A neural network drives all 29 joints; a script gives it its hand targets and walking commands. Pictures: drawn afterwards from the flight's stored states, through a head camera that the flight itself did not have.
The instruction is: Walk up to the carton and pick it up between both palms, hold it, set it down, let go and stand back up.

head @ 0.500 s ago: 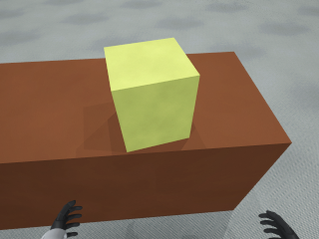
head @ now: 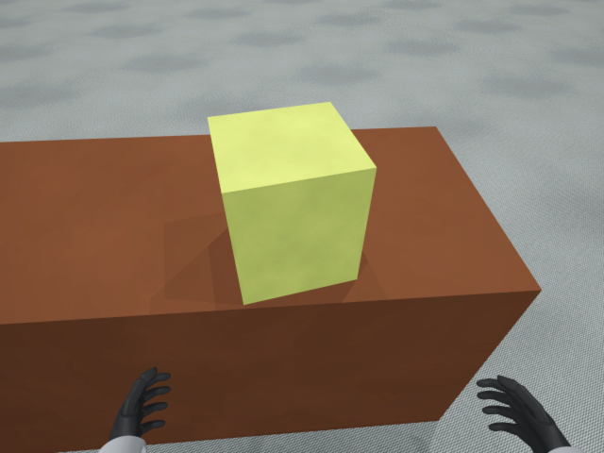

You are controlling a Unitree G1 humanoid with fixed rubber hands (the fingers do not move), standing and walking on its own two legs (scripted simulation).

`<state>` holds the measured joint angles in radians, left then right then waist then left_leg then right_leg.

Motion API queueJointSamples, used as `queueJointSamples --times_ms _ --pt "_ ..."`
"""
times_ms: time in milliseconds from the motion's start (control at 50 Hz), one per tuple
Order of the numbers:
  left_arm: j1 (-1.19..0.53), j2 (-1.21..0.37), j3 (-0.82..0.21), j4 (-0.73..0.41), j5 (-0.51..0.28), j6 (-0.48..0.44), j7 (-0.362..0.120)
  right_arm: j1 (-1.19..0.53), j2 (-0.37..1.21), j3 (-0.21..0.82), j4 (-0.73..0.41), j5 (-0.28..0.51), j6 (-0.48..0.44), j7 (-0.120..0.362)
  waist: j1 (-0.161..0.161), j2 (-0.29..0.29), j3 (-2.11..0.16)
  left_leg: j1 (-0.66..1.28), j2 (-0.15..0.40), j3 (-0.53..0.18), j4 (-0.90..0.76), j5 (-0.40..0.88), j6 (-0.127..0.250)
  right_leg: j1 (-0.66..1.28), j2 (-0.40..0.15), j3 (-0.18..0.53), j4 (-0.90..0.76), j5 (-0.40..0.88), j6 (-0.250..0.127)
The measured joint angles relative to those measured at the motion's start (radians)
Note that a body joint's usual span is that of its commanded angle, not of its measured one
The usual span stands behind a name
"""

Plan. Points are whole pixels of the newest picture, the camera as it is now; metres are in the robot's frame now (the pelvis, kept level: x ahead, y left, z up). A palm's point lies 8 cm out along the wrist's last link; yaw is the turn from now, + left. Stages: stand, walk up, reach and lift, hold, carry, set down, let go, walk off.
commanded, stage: reach and lift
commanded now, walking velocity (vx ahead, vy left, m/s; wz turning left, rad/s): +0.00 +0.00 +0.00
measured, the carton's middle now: (286, 203) +0.52 +0.04 +0.06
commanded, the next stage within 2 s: none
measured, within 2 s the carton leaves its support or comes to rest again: neither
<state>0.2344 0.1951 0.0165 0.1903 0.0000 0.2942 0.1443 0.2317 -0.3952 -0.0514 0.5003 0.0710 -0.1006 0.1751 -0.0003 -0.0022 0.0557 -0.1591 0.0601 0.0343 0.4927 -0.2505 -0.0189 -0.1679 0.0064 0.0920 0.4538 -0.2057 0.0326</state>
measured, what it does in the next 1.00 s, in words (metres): stands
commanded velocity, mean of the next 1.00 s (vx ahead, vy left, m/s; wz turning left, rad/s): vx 0.00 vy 0.00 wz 0.00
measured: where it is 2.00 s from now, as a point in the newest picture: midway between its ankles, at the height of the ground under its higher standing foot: outside the picture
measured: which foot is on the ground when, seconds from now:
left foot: down 0.00-1.00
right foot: down 0.00-1.00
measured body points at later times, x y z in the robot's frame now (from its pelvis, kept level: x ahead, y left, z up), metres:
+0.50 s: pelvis +0.02 -0.01 +0.01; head +0.01 +0.00 +0.46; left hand +0.21 +0.20 +0.03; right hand +0.21 -0.27 +0.02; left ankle +0.02 +0.14 -0.74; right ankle +0.03 -0.15 -0.74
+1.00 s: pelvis +0.01 -0.01 +0.01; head +0.01 -0.01 +0.46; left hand +0.26 +0.18 +0.08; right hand +0.27 -0.26 +0.07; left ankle +0.02 +0.14 -0.74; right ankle +0.03 -0.15 -0.74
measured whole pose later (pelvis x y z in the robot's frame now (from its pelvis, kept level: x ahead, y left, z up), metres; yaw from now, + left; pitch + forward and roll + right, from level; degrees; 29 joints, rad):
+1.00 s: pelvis +0.01 -0.01 +0.01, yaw +0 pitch -4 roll +0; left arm 0.19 0.05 -0.04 -0.24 0.00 0.37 0.27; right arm 0.16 -0.46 -0.05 0.04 0.34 0.07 0.16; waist 0.00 0.00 0.05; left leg -0.10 0.06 0.04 0.37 -0.21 -0.03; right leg -0.13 0.01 0.09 0.38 -0.18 0.02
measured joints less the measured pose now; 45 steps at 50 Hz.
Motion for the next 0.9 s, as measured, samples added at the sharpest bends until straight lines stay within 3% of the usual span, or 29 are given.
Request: queueJointSamples --times_ms 240,560,760,900 --pt "0.124 -0.047 -0.012 -0.221 0.0 -0.022 0.032 0.061 -0.025 0.0 -0.173 0.108 0.044 0.01 0.0 0.0 -0.009 0.045 0.0 0.003 -0.079 0.021 -0.01 0.032 -0.001 0.0 -0.052 0.005 -0.004" --pt "0.186 -0.105 -0.073 -0.42 0.0 -0.067 0.079 0.116 -0.045 0.0 -0.383 0.216 0.043 0.01 0.0 0.001 -0.009 0.052 0.0 0.003 -0.102 0.034 -0.014 0.039 -0.002 0.0 -0.075 0.019 -0.006" --pt "0.166 -0.13 -0.093 -0.455 0.0 -0.066 0.115 0.104 -0.06 0.0 -0.454 0.254 0.061 0.01 0.0 0.001 -0.009 0.056 0.0 0.003 -0.112 0.044 -0.014 0.038 -0.001 0.0 -0.075 0.024 -0.008" --pt "0.039 -0.133 -0.093 -0.443 -0.001 -0.016 0.127 0.009 -0.061 0.0 -0.457 0.257 0.114 0.01 0.0 0.0 -0.009 0.055 0.0 0.003 -0.113 0.044 -0.015 0.037 -0.001 0.0 -0.075 0.024 -0.008"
